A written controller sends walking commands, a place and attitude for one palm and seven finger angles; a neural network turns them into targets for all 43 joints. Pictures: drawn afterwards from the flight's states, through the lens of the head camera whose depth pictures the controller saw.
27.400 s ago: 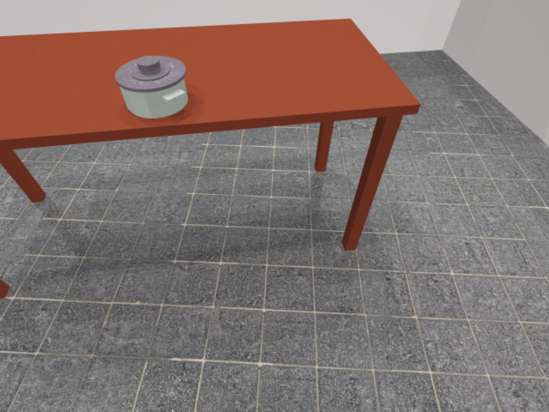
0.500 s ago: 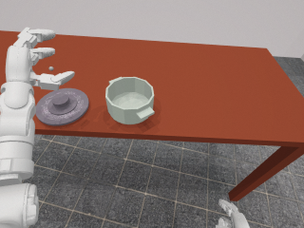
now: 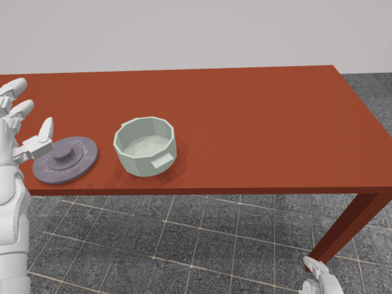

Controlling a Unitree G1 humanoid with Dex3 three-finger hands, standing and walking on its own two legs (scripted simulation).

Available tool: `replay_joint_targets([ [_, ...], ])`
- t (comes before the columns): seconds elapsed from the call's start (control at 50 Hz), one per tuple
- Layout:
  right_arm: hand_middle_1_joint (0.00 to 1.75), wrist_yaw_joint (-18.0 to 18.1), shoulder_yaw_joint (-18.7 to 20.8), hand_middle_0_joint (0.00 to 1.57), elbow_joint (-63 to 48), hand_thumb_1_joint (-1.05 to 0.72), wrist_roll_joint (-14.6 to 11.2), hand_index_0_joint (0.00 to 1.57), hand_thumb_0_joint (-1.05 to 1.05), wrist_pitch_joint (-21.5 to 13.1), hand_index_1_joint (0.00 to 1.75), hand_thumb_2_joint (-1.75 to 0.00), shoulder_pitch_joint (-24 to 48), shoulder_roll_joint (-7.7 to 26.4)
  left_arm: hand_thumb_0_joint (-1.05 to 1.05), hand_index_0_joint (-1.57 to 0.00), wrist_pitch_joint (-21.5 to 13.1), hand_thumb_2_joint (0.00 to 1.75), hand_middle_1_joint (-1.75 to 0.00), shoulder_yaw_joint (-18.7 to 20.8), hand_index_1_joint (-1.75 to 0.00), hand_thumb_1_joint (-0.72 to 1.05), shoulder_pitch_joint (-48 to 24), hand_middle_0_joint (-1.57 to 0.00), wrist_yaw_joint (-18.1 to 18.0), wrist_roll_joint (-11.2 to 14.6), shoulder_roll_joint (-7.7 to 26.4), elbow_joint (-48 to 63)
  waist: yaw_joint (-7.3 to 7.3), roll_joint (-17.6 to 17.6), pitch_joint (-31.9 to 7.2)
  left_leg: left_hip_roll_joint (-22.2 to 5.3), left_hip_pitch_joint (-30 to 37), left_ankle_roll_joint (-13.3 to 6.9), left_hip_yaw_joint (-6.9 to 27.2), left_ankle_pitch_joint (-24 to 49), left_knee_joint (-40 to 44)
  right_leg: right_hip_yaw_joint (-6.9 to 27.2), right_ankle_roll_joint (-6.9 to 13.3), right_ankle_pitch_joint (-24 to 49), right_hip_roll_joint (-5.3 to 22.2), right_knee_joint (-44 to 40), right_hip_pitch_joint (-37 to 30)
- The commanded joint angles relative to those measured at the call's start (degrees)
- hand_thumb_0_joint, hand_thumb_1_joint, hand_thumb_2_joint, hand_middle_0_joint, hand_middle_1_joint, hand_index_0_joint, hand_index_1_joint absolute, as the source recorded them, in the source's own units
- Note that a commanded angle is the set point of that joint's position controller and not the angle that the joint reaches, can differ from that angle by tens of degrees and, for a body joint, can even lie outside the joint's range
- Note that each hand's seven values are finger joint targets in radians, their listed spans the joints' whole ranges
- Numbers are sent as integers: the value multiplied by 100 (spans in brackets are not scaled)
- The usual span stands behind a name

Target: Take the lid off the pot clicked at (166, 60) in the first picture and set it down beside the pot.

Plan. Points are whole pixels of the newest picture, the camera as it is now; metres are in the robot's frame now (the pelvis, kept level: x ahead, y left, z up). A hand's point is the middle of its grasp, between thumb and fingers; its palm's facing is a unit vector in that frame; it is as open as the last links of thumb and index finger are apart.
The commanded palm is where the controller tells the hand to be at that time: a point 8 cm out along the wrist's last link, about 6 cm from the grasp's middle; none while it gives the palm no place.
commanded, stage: draw the hand back to the body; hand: left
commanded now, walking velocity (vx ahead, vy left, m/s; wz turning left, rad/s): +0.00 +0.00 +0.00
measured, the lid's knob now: (62, 152) +0.45 +0.42 +0.01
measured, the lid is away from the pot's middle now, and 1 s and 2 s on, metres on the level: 0.23 0.23 0.23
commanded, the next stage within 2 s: step back with the hand held close in 1.04 s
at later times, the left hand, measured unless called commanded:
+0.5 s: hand (30, 177) +0.23 +0.28 +0.19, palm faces +0.48 -0.82 -0.30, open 7.5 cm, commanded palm +0.17 +0.30 +0.20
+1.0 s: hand (3, 229) +0.16 +0.27 +0.18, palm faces +0.40 -0.85 -0.33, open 7.4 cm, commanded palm +0.11 +0.32 +0.20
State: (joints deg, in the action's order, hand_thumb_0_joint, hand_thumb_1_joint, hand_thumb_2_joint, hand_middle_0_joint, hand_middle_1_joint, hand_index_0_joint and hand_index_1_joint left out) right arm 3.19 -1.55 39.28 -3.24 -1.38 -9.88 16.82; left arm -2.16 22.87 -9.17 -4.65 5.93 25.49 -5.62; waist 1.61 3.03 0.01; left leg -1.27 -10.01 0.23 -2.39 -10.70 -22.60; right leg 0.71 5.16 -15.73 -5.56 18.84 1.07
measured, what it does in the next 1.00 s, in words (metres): stands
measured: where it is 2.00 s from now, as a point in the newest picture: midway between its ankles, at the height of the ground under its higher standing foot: outside the picture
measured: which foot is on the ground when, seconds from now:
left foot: down 0.00-1.00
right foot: down 0.00-1.00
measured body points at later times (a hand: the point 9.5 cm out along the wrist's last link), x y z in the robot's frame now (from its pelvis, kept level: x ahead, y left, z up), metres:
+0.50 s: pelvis -0.01 +0.00 +0.00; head -0.02 -0.03 +0.45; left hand +0.20 +0.32 +0.21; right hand +0.19 -0.22 -0.09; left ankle +0.02 +0.13 -0.74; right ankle -0.06 -0.06 -0.74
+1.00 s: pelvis -0.02 +0.03 +0.00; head -0.05 +0.02 +0.45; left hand +0.13 +0.32 +0.20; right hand +0.18 -0.18 -0.07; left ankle +0.02 +0.13 -0.74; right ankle -0.06 -0.06 -0.74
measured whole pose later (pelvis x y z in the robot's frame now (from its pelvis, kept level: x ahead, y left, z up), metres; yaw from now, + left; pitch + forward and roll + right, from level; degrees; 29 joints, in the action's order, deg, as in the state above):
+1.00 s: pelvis -0.02 +0.03 +0.00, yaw +1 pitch -6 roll -1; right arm 2.9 -1.7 37.8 -0.4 -4.8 -8.8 12.8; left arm -5.2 17.2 27.4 -4.1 6.7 19.8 28.8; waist 4.2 3.1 1.6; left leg 0.4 -6.0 -2.0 -2.4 -9.3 -21.6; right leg 0.4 2.8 -13.4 -3.8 15.8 -4.1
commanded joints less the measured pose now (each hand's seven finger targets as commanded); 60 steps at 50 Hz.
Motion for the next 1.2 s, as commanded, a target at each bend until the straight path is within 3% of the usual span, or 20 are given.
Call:
replay_joint_targets([
  [0.0, 30, 55, 265, 20, -862, -90, 39, 20, 0, -196, 30, -90, 761, 593, 0, -24, -285, 87, -40, 1019, -40, 71, -1152, -24, -39, 59, 2052, 854, 96, -710, -981, 159, 741, -357, -163, 1173, -212, 318, -782, 3967, 703, -45, 222],
  [0.08, 30, -7, 217, 20, -1078, -90, 20, 20, 0, -336, 30, -90, 1067, 424, 0, -22, -476, 89, -35, 245, -35, 80, -1118, -22, 68, 108, 1172, 2250, 61, 232, -1261, 170, 1263, -362, -209, 1476, -302, 317, -795, 4042, 681, -76, 335],
  [0.12, 30, 16, 233, 20, -1002, -90, 34, 20, 0, -364, 30, -90, 987, 440, 0, -21, -427, 89, -32, 441, -32, 85, -1018, -21, -23, 104, 1352, 2096, 59, 143, -1066, 141, 1237, -344, -146, 1329, -214, 305, -769, 3572, 632, -173, 508],
  [0.18, 30, 68, 274, 20, -885, -90, 71, 20, 0, -299, 30, -90, 924, 491, 0, -20, -390, 90, -30, 1131, -30, 90, -495, -20, -94, 132, 1873, 1651, 116, -569, -711, 141, 930, -357, -129, 1066, -200, 334, -801, 3464, 658, -265, 489],
  [0.28, 30, 24, 221, 20, -1109, -90, 89, 20, 0, -420, 30, -90, 1149, 332, 0, -20, -575, 90, -30, 130, -30, 90, -287, -20, 40, 146, 865, 2959, 83, 293, -1082, 152, 1444, -369, -147, 1362, -187, 297, -736, 3410, 647, -244, 444],
  [0.32, 30, 49, 239, 20, -1048, -90, 107, 20, 0, -456, 30, -90, 1093, 339, 0, -20, -529, 90, -30, 231, -30, 90, -15, -20, -31, 141, 930, 2834, 101, 182, -880, 121, 1454, -357, -114, 1301, -99, 253, -671, 2994, 584, -350, 574],
  [0.38, 30, 76, 268, 20, -945, -90, 155, 20, 0, -404, 30, -90, 1025, 392, 0, -20, -521, 90, -30, 989, -30, 90, 595, -20, -97, 172, 1492, 2640, 194, -445, -695, 122, 1172, -354, -84, 1220, -79, 275, -687, 3206, 619, -375, 397],
  [0.42, 30, 84, 257, 20, -998, -90, 168, 20, 0, -371, 30, -90, 1077, 326, 0, -20, -539, 90, -30, 763, -30, 90, 757, -20, -36, 193, 1202, 2802, 198, -476, -728, 136, 1199, -359, -97, 1220, -19, 252, -660, 3104, 627, -366, 318],
  [0.46, 30, 71, 236, 20, -1082, -90, 169, 20, 0, -454, 30, -90, 1159, 271, 0, -20, -616, 90, -30, 385, -30, 90, 896, -20, 26, 178, 877, 3367, 196, 148, -819, 127, 1473, -357, -119, 1384, -15, 238, -588, 2930, 598, -413, 402],
  [0.5, 30, 40, 231, 20, -1100, -90, 175, 20, 0, -514, 30, -90, 1159, 265, 0, -20, -626, 90, -30, 82, -30, 90, 1163, -20, 38, 170, 627, 3500, 154, 200, -650, 81, 1575, -357, -83, 1415, 21, 164, -517, 2520, 528, -489, 601],
  [0.6, 30, 81, 262, 20, -1028, -90, 230, 20, 0, -514, 30, -90, 1083, 287, 0, -20, -671, 90, -30, 664, -30, 90, 1686, -20, -31, 198, 1052, 3563, 227, -269, -454, 39, 1412, -347, -2, 1173, 156, 150, -446, 1901, 490, -644, 603],
  [0.66, 30, 58, 231, 20, -1095, -90, 244, 20, 0, -562, 30, -90, 1114, 209, 0, -20, -708, 90, -30, 353, -30, 90, 2111, -20, 31, 182, 714, 3993, 245, 140, -540, 31, 1544, -322, -3, 1334, 153, 134, -411, 1972, 489, -618, 547],
  [0.72, 30, 14, 229, 20, -1134, -90, 247, 20, 0, -612, 30, -90, 1105, 214, 0, -20, -694, 90, -30, 4, -30, 90, 2424, -20, 49, 148, 414, 4214, 187, 122, -428, -3, 1571, -300, 39, 1236, 192, 91, -398, 1687, 452, -656, 659],
  [0.8, 30, 22, 250, 20, -1108, -90, 292, 20, 0, -620, 30, -90, 1045, 234, 0, -20, -714, 90, -30, 387, -30, 90, 2864, -20, -20, 138, 718, 4358, 234, -73, -306, -24, 1418, -286, 111, 1060, 234, 78, -363, 1421, 440, -707, 666],
  [0.92, 30, 15, 215, 20, -1124, -90, 289, 20, 0, -656, 30, -90, 1050, 188, 0, -20, -692, 90, -30, 7, -30, 90, 2876, -20, -13, 80, 404, 4774, 158, 294, -187, -55, 1467, -243, 179, 906, 249, 56, -337, 1138, 435, -729, 792],
  [1.0, 30, 60, 225, 20, -1087, -90, 305, 20, 0, -678, 30, -90, 1027, 202, 0, -20, -673, 90, -30, 141, -30, 90, 2907, -20, -79, 80, 486, 4569, 164, -20, -33, -82, 1364, -236, 259, 527, 326, 57, -325, 696, 410, -818, 886],
  [1.12, 30, 29, 200, 20, -1125, -90, 313, 20, 0, -688, 30, -90, 1032, 181, 0, -20, -660, 90, -30, -9, -30, 90, 3016, -20, -61, 55, 331, 4631, 186, 44, 12, -112, 1297, -209, 347, 362, 431, 16, -303, 568, 400, -770, 837],
  [1.14, 30, 21, 231, 20, -1505, -90, 230, 20, 0, -577, 30, -90, 1074, 374, 0, -20, -991, 90, -30, 1062, -30, 90, 1986, -20, -156, -87, 1491, 5587, 99, 166, 197, -149, 878, -380, 470, -167, 123, 853, -352, 618, 675, -916, 1418],
  [1.16, 30, 47, 235, 20, -1316, -90, 317, 20, 0, -506, 30, -90, 933, 262, 0, -20, -1041, 90, -30, 684, -30, 90, 2738, -20, -139, -83, 893, 4901, 26, -197, 260, -72, 752, -396, 551, -147, -137, 929, -297, 591, 848, -977, 1535],
  [1.18, 30, 9, 231, 20, -1345, -90, 324, 20, 0, -455, 30, -90, 947, 248, 0, -20, -1063, 90, -30, 669, -30, 90, 2890, -20, -114, -118, 910, 5019, 37, -272, 206, -60, 814, -401, 555, -57, -218, 994, -278, 689, 917, -984, 1605],
])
